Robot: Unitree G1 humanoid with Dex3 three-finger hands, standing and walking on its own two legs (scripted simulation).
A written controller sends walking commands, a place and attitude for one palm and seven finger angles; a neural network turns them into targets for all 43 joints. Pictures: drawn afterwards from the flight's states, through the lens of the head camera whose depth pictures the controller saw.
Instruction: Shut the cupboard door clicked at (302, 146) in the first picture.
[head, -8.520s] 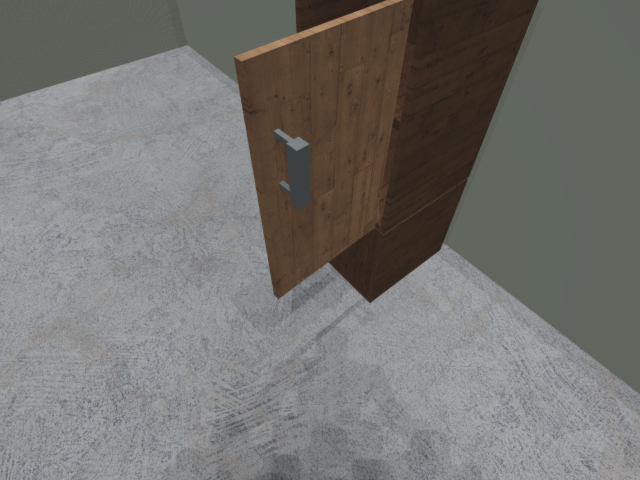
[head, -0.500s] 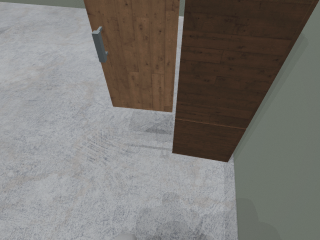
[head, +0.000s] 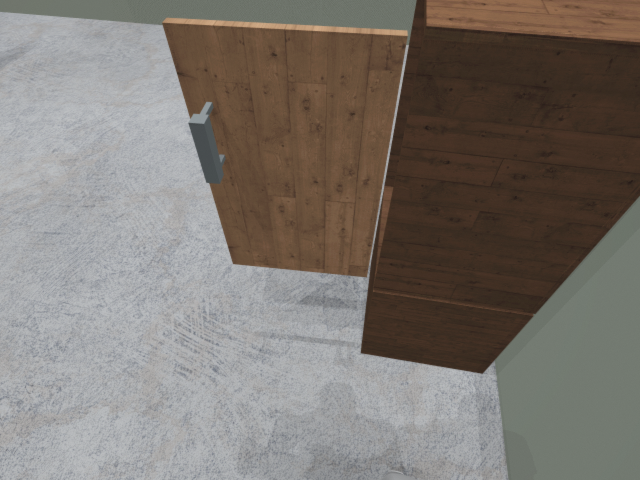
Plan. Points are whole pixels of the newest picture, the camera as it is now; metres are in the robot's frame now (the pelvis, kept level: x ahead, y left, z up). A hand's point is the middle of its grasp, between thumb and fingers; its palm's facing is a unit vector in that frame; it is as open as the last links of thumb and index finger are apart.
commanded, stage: take the last steps up to it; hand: left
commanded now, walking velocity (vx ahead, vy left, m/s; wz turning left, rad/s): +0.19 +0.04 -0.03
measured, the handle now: (211, 142) +0.62 +0.23 +0.06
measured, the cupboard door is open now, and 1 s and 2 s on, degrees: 93 93 93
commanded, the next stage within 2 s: come to a stop and stand still in 0.10 s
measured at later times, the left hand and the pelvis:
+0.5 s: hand (180, 471) +0.16 +0.22 -0.19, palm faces +0.05 -0.97 -0.22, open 7.3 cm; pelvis +0.14 +0.03 -0.01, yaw -1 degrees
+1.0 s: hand (210, 463) +0.17 +0.18 -0.18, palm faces +0.01 -0.97 -0.23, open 7.4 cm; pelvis +0.09 -0.01 -0.02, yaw -1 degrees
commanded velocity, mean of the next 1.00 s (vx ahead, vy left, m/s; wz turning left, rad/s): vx -0.08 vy -0.02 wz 0.00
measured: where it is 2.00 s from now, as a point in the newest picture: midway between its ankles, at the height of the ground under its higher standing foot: outside the picture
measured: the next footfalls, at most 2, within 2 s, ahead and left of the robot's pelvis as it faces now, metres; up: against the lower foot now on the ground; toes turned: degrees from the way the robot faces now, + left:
right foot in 0.06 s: +0.13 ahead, -0.11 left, +0.00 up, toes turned -7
left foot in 0.36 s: +0.22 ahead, +0.15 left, +0.00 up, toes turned +5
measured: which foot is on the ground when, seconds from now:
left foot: down 0.00-0.08, up 0.10-0.34, down 0.36-0.72, up 0.74-0.90, down 0.92-1.00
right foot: up 0.00-0.04, down 0.06-0.40, up 0.42-0.70, down 0.72-1.00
